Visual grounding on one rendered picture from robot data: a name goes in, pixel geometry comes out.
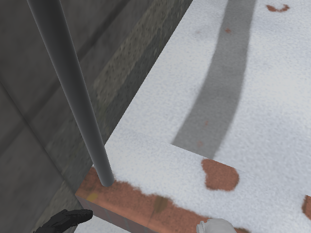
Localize robot right thigh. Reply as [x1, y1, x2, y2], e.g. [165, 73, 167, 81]
[196, 218, 237, 233]

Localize robot left hand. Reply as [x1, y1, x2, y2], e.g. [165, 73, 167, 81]
[33, 209, 93, 233]

